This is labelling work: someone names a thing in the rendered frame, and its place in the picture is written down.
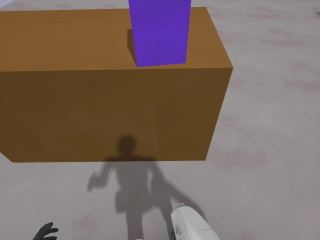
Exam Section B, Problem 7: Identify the carton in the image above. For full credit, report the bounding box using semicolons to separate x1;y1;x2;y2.
128;0;191;67

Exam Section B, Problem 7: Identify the pedestal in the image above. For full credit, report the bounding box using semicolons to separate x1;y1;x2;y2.
0;7;233;163

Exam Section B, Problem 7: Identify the right robot shin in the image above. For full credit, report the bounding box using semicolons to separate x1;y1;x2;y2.
175;203;185;240

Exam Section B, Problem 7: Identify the right robot thigh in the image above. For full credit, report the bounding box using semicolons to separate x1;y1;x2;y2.
171;206;220;240

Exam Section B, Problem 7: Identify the left robot hand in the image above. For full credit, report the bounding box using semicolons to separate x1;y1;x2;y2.
33;222;59;240

